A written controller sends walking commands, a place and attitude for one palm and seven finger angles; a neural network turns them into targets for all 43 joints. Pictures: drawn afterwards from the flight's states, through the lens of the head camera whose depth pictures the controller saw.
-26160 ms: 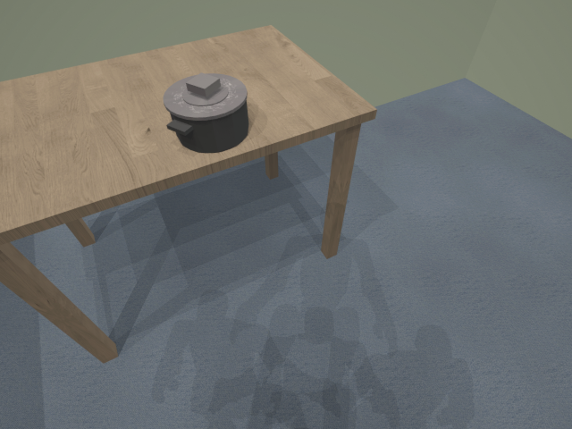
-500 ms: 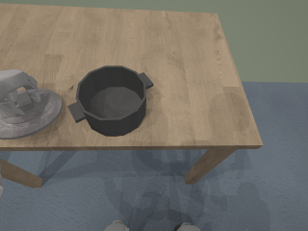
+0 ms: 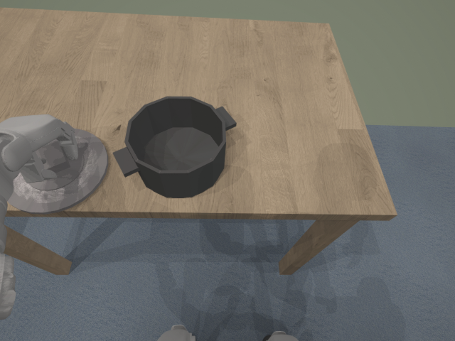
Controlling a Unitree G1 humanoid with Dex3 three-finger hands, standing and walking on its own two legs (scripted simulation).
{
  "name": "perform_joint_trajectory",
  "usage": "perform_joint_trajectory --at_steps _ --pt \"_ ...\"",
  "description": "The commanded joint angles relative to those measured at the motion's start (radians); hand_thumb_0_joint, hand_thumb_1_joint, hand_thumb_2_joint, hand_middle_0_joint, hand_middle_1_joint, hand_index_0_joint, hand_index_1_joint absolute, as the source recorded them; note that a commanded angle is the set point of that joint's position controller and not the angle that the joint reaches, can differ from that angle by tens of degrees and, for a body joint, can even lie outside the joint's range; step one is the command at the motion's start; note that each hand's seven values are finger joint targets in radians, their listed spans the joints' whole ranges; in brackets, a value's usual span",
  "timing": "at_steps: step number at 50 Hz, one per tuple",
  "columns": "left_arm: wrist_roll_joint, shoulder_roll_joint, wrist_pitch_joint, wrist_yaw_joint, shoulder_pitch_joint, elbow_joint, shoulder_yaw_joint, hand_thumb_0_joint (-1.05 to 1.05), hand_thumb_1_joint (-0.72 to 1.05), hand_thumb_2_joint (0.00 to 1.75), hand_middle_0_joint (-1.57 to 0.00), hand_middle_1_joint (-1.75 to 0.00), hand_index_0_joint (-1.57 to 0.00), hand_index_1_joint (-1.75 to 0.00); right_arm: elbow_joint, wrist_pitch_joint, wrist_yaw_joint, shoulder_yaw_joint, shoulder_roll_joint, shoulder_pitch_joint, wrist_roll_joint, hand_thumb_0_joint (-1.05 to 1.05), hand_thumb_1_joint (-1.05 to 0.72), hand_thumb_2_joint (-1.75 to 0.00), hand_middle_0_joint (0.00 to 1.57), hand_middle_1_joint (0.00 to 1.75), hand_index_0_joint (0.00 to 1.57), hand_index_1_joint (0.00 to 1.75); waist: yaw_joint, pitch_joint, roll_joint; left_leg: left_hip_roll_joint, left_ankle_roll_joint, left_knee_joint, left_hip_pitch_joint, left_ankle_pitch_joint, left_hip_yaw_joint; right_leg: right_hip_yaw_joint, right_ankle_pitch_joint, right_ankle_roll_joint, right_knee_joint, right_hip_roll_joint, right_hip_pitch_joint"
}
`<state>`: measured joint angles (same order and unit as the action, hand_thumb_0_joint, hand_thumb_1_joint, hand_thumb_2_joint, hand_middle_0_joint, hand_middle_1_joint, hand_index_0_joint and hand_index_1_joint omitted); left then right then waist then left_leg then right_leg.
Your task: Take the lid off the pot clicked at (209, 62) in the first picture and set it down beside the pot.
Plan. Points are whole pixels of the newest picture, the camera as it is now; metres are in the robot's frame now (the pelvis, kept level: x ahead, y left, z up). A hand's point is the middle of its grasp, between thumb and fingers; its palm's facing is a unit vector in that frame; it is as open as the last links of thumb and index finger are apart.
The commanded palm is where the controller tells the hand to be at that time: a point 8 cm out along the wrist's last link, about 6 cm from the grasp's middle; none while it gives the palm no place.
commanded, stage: open the fingers wide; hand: left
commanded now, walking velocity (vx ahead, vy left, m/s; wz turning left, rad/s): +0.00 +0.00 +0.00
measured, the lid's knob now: (49, 159) +0.43 +0.33 +0.01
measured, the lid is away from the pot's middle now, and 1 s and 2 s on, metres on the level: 0.24 0.24 0.24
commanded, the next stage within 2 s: raise the empty hand in 0.84 s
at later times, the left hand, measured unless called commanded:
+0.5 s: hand (38, 154) +0.42 +0.33 +0.05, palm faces -0.47 -0.09 -0.88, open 9.5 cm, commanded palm +0.44 +0.33 +0.11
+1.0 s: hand (37, 154) +0.42 +0.33 +0.05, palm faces -0.46 -0.09 -0.88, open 11.0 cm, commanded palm +0.44 +0.32 +0.11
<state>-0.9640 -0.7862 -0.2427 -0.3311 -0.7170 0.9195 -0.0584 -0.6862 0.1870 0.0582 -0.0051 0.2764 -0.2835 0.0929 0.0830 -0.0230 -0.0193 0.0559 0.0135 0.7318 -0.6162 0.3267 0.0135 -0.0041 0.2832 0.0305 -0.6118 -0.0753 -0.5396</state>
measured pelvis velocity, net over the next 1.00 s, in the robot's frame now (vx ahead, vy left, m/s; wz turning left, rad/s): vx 0.01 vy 0.00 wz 0.00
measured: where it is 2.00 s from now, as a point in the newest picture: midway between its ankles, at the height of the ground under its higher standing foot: outside the picture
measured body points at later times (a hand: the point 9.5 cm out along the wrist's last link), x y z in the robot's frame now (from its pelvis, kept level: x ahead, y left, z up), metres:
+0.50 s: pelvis +0.00 +0.00 +0.00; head +0.09 +0.01 +0.44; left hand +0.44 +0.33 +0.10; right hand +0.05 -0.28 -0.12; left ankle +0.01 +0.11 -0.72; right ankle +0.01 -0.19 -0.72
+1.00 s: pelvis +0.01 +0.00 +0.00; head +0.09 +0.01 +0.44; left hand +0.44 +0.33 +0.11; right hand +0.06 -0.28 -0.12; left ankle +0.01 +0.11 -0.72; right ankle +0.01 -0.19 -0.72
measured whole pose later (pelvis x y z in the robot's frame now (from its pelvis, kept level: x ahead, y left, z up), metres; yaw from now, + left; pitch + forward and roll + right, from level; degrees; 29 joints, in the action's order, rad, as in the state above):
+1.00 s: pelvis +0.01 +0.00 +0.00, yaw +0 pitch +12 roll -3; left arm -0.95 -0.79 -0.24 -0.34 -0.72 0.91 -0.06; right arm -0.67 0.20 0.04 0.00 0.29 -0.28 0.09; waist 0.08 -0.03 -0.02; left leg 0.05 0.02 0.72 -0.60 0.33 0.01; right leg 0.00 0.28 0.04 -0.60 -0.08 -0.52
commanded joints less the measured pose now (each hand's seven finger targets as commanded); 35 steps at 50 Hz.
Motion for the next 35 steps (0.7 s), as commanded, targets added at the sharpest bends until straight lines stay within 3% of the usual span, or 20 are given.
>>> perform_joint_trajectory --at_steps 1,5,7,9,11,13,15,17,18,19,23,29,33,35 --pt "0.029 -0.372 0.007 0.055 -0.462 -0.210 -0.096 0.00 0.30 0.87 -0.63 -0.97 -0.68 -1.00 0.067 -0.032 0.019 0.065 0.192 -0.079 -0.006 0.00 -0.90 -0.90 0.20 0.30 0.20 0.30 0.010 -0.434 -0.140 -0.074 0.061 -0.083 0.418 -0.324 -0.004 -0.083 -0.173 -0.073 0.069 0.110 0.020" --pt "0.030 -0.374 0.012 0.046 -0.456 -0.163 -0.090 0.00 0.27 0.81 -0.58 -0.98 -0.62 -1.00 0.063 -0.037 0.022 0.060 0.198 -0.081 -0.002 0.00 -0.90 -0.90 0.20 0.30 0.20 0.30 0.013 -0.372 -0.114 -0.074 0.061 -0.088 0.384 -0.288 -0.005 -0.086 -0.149 -0.073 0.074 0.111 0.002" --pt "0.024 -0.352 0.009 0.042 -0.479 -0.181 -0.067 0.00 0.25 0.78 -0.55 -0.98 -0.59 -1.00 0.065 -0.040 0.021 0.062 0.198 -0.079 -0.003 0.00 -0.90 -0.90 0.20 0.30 0.20 0.30 0.010 -0.390 -0.141 -0.071 0.056 -0.090 0.404 -0.296 -0.007 -0.086 -0.142 -0.077 0.070 0.111 -0.008" --pt "0.019 -0.378 0.001 0.045 -0.453 -0.191 -0.100 0.00 0.24 0.74 -0.53 -0.98 -0.56 -1.00 0.066 -0.038 0.021 0.067 0.197 -0.090 -0.006 0.00 -0.90 -0.90 0.20 0.30 0.20 0.30 0.000 -0.432 -0.148 -0.071 0.055 -0.073 0.436 -0.363 -0.010 -0.086 -0.178 -0.077 0.060 0.112 0.003" --pt "0.027 -0.362 0.006 0.040 -0.410 -0.131 -0.095 0.00 0.22 0.71 -0.50 -0.98 -0.53 -0.99 0.074 -0.035 0.018 0.064 0.194 -0.084 -0.005 0.00 -0.90 -0.90 0.20 0.30 0.20 0.30 0.006 -0.389 -0.090 -0.076 0.058 -0.075 0.381 -0.332 -0.002 -0.085 -0.182 -0.073 0.065 0.111 0.015" --pt "0.027 -0.351 0.000 0.036 -0.447 -0.189 -0.084 0.00 0.20 0.68 -0.47 -0.98 -0.50 -0.99 0.074 -0.029 0.014 0.069 0.198 -0.083 -0.007 0.00 -0.90 -0.90 0.20 0.30 0.20 0.30 0.001 -0.424 -0.136 -0.072 0.053 -0.075 0.425 -0.384 -0.011 -0.087 -0.197 -0.076 0.059 0.110 0.009" --pt "0.026 -0.333 0.004 0.035 -0.421 -0.155 -0.071 0.00 0.18 0.65 -0.45 -0.98 -0.47 -0.99 0.072 -0.027 0.011 0.068 0.196 -0.086 -0.006 0.00 -0.90 -0.90 0.20 0.30 0.20 0.30 0.007 -0.393 -0.106 -0.073 0.055 -0.073 0.403 -0.360 -0.004 -0.087 -0.186 -0.074 0.063 0.113 -0.003" --pt "0.025 -0.388 -0.002 0.037 -0.423 -0.169 -0.114 0.00 0.17 0.62 -0.42 -0.97 -0.44 -0.99 0.079 -0.025 0.010 0.068 0.201 -0.081 -0.005 0.00 -0.90 -0.90 0.20 0.30 0.20 0.30 -0.008 -0.410 -0.110 -0.076 0.054 -0.074 0.396 -0.378 -0.009 -0.085 -0.205 -0.078 0.057 0.111 0.024" --pt "0.026 -0.359 0.001 0.035 -0.406 -0.149 -0.094 0.00 0.16 0.60 -0.41 -0.97 -0.42 -0.98 0.079 -0.024 0.009 0.068 0.196 -0.085 -0.006 0.00 -0.90 -0.90 0.20 0.30 0.20 0.30 0.001 -0.408 -0.110 -0.077 0.056 -0.072 0.399 -0.375 -0.003 -0.084 -0.202 -0.075 0.058 0.113 0.015" --pt "0.027 -0.372 0.000 0.034 -0.402 -0.146 -0.105 0.00 0.15 0.59 -0.40 -0.97 -0.41 -0.98 0.077 -0.022 0.008 0.069 0.198 -0.088 -0.006 0.00 -0.90 -0.90 0.20 0.30 0.20 0.30 -0.002 -0.399 -0.089 -0.078 0.058 -0.069 0.381 -0.361 -0.002 -0.084 -0.204 -0.074 0.060 0.112 0.022" --pt "0.029 -0.346 -0.006 0.030 -0.395 -0.184 -0.091 0.00 0.11 0.53 -0.34 -0.97 -0.35 -0.97 0.079 -0.017 0.000 0.073 0.195 -0.084 -0.008 0.00 -0.90 -0.90 0.20 0.30 0.20 0.30 -0.005 -0.421 -0.147 -0.073 0.051 -0.066 0.434 -0.423 -0.012 -0.087 -0.206 -0.077 0.057 0.114 0.004" --pt "0.033 -0.373 -0.004 0.030 -0.403 -0.176 -0.110 0.00 0.07 0.48 -0.30 -0.96 -0.30 -0.96 0.078 -0.011 -0.001 0.071 0.199 -0.085 -0.006 0.00 -0.90 -0.90 0.20 0.30 0.20 0.30 -0.003 -0.400 -0.096 -0.078 0.058 -0.073 0.389 -0.373 -0.005 -0.085 -0.209 -0.075 0.061 0.113 0.024" --pt "0.030 -0.380 -0.008 0.029 -0.406 -0.189 -0.113 0.00 0.06 0.49 -0.30 -0.95 -0.30 -0.95 0.079 -0.013 -0.002 0.072 0.199 -0.087 -0.006 0.00 -0.90 -0.90 0.20 0.30 0.20 0.30 -0.006 -0.420 -0.134 -0.077 0.055 -0.071 0.412 -0.396 -0.007 -0.085 -0.214 -0.077 0.057 0.113 0.023" --pt "0.034 -0.350 -0.010 0.026 -0.386 -0.190 -0.097 0.00 0.06 0.50 -0.30 -0.95 -0.30 -0.95 0.084 -0.012 -0.003 0.073 0.193 -0.082 -0.007 0.00 -0.90 -0.90 0.20 0.30 0.20 0.30 -0.002 -0.417 -0.125 -0.076 0.056 -0.069 0.423 -0.401 -0.006 -0.085 -0.212 -0.076 0.061 0.115 0.015"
